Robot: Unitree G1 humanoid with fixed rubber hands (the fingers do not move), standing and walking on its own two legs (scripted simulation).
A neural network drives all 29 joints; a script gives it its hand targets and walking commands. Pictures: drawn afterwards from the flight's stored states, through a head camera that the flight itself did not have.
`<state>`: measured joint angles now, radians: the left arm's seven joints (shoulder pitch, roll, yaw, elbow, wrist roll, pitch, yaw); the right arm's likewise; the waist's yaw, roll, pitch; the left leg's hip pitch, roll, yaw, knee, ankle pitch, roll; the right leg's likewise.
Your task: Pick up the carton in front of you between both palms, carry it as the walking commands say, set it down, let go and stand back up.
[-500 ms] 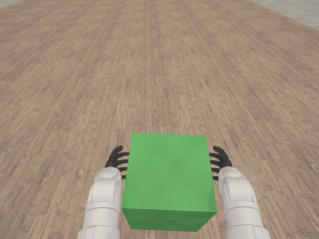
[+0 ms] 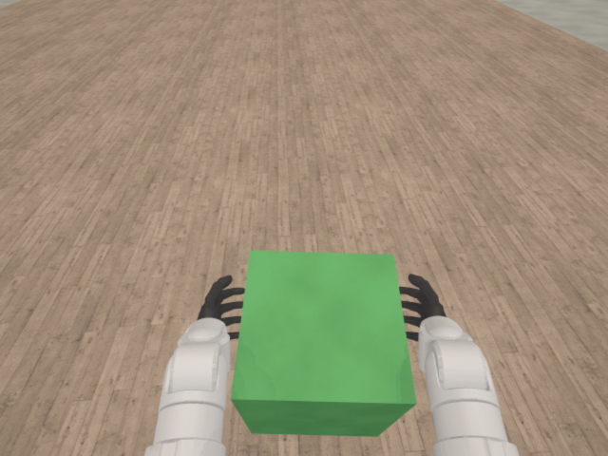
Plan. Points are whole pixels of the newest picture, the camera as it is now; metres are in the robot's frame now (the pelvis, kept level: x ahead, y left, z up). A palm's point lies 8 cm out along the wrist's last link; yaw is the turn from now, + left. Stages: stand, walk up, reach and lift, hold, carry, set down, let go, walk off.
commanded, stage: carry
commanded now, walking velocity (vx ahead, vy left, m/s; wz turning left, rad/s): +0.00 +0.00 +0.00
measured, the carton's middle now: (318, 349) +0.32 +0.00 -0.05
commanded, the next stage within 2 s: hold in 0.20 s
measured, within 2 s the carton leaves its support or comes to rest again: neither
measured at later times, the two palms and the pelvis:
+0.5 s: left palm (189, 346) +0.26 +0.17 +0.05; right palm (418, 328) +0.29 -0.13 +0.05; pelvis -0.01 +0.00 +0.01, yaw +5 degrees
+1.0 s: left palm (198, 339) +0.27 +0.16 +0.06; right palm (423, 315) +0.31 -0.14 +0.05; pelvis +0.00 -0.02 +0.01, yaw +7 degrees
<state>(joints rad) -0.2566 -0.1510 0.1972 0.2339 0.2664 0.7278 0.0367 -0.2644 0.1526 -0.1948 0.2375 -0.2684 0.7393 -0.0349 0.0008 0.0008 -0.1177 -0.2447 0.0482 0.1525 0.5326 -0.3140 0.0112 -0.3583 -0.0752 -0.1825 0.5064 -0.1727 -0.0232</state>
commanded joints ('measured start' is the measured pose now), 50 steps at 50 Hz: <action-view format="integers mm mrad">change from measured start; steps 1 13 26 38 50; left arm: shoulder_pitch -459 -414 -519 -561 -547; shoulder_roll -940 -958 -944 -953 -948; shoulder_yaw -531 -484 -454 -429 -419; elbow -46 -48 24 59 57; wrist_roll -266 -227 -229 -218 -216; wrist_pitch -34 -58 -79 -79 -71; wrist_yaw -257 -265 -286 -299 -294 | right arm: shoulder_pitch -456 -423 -457 -499 -492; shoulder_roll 926 929 939 962 960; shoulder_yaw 530 529 482 461 459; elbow -47 -110 -15 43 43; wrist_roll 264 255 212 211 215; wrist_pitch -44 -48 -53 -49 -47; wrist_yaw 256 267 278 298 291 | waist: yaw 0 7 -16 -4 2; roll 0 44 11 1 -11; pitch -227 -152 -53 -58 -87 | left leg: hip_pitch -3 49 -4 -23 7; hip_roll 109 -95 -91 -107 -121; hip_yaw -104 -270 -263 -248 -246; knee -104 -186 -251 -244 -234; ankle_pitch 127 354 90 47 122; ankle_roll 13 25 31 32 24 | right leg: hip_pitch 160 464 492 516 533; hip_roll -100 145 153 131 122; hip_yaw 117 268 247 261 275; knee -57 -93 -130 -154 -158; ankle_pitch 132 291 95 44 137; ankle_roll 2 -14 9 19 25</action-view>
